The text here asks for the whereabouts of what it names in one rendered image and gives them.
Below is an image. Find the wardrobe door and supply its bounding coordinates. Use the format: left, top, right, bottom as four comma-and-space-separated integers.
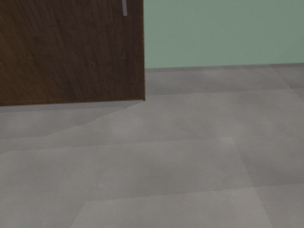
0, 0, 62, 102
15, 0, 143, 102

